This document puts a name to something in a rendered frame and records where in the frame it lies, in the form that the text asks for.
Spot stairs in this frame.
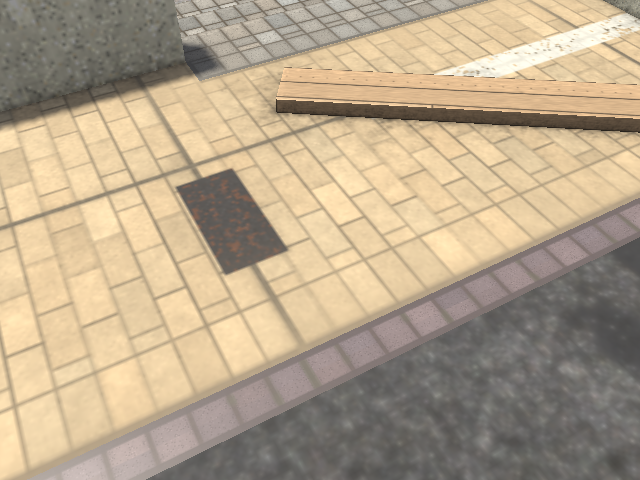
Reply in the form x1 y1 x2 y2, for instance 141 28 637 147
175 0 327 37

